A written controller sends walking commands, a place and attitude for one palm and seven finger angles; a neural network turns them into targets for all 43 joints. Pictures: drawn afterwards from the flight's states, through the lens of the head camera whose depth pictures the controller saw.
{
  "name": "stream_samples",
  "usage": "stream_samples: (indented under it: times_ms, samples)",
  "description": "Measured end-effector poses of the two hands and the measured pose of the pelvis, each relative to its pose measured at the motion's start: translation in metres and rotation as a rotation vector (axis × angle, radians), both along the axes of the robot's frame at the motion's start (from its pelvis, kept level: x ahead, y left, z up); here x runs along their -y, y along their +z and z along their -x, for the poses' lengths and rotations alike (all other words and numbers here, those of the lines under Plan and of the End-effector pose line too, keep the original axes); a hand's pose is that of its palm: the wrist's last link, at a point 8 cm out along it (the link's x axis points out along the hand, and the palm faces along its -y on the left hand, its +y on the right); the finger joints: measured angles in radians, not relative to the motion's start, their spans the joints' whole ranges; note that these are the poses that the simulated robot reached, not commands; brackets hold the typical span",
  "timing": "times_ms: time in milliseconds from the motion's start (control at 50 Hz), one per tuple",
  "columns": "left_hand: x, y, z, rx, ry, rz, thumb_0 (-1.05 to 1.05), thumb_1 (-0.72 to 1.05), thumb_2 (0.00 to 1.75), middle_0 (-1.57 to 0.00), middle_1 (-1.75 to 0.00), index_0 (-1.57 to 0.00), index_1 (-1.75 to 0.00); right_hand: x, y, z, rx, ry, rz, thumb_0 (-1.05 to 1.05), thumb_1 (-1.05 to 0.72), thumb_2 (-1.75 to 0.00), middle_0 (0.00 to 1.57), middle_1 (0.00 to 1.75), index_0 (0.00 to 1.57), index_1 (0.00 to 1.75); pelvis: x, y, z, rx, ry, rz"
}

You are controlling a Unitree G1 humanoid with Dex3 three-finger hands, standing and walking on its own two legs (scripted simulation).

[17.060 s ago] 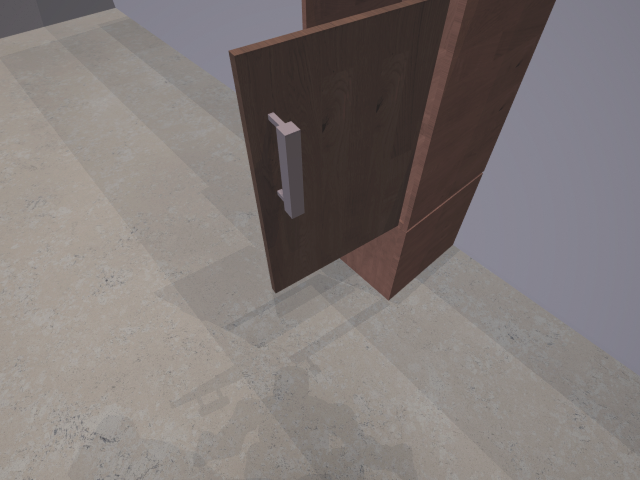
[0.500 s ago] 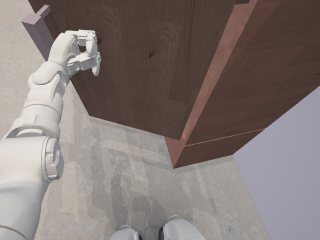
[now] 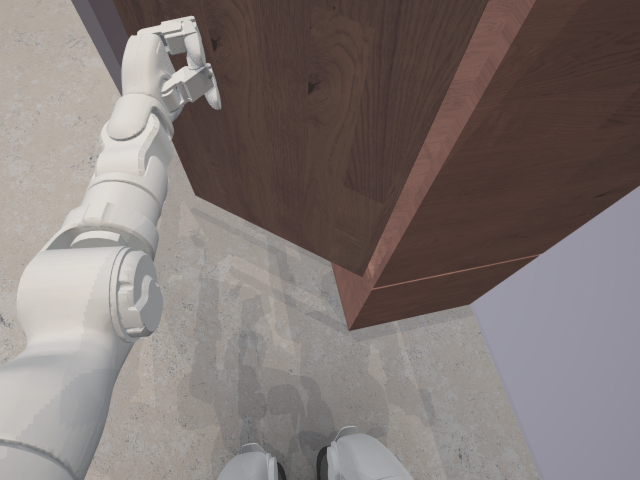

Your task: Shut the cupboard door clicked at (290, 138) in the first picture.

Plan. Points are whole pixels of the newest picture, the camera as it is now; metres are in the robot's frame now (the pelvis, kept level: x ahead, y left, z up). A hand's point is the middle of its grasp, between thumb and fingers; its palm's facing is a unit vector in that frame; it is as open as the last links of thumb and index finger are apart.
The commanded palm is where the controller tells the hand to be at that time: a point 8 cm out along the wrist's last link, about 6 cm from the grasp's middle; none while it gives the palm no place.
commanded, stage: pull the fist back off the door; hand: left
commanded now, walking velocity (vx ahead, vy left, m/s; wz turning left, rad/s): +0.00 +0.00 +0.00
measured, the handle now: (131, 46) +0.63 +0.15 +0.11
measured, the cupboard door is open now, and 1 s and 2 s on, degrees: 50 50 50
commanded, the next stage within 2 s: draw the hand back to the body in 0.76 s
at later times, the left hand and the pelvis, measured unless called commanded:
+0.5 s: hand (219, 130) +0.48 +0.05 +0.12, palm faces +0.00 -1.00 -0.03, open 3.1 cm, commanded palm +0.44 +0.11 +0.12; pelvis -0.01 -0.02 +0.02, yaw -2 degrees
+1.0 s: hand (192, 156) +0.44 +0.08 +0.13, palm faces -0.02 -1.00 -0.01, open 3.1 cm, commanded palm +0.39 +0.14 +0.13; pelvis -0.02 -0.01 +0.02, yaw -2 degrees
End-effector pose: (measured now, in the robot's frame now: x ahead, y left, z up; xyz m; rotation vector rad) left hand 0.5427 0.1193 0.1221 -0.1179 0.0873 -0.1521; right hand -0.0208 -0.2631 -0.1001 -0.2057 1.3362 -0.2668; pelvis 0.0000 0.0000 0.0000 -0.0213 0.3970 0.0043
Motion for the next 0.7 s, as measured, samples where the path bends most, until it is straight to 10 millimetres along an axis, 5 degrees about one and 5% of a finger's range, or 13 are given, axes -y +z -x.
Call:
stream_samples:
  times_ms: [80, 240, 400, 700]
  samples:
    - [0.005, -0.001, 0.010, 0.093, 0.171, -0.105, 0.02, 0.92, 0.93, -1.29, -1.50, -1.30, -1.50, -0.012, -0.006, 0.002, -0.010, 0.028, -0.092, 0.00, -0.91, -0.90, 0.20, 0.30, 0.20, 0.30, 0.003, 0.000, -0.002, -0.008, -0.009, -0.006]
    - [0.027, -0.014, 0.040, 0.035, 0.128, -0.147, 0.02, 0.91, 0.91, -1.29, -1.50, -1.30, -1.50, -0.020, -0.008, 0.009, -0.013, -0.038, -0.159, 0.00, -0.91, -0.90, 0.20, 0.30, 0.21, 0.30, 0.010, 0.009, -0.002, 0.058, -0.027, -0.015]
    - [0.025, 0.009, 0.060, 0.124, 0.146, -0.157, 0.02, 0.90, 0.90, -1.30, -1.50, -1.30, -1.50, -0.001, -0.003, 0.005, 0.060, -0.038, -0.133, 0.00, -0.91, -0.90, 0.20, 0.30, 0.20, 0.30, 0.019, 0.014, 0.004, 0.109, -0.040, -0.028]
    - [0.002, -0.003, 0.129, 0.127, 0.126, -0.149, 0.02, 0.90, 0.90, -1.30, -1.50, -1.30, -1.50, 0.027, 0.011, -0.042, 0.215, 0.033, -0.054, 0.00, -0.91, -0.90, 0.19, 0.30, 0.20, 0.30, 0.023, 0.019, 0.025, 0.193, -0.014, -0.027]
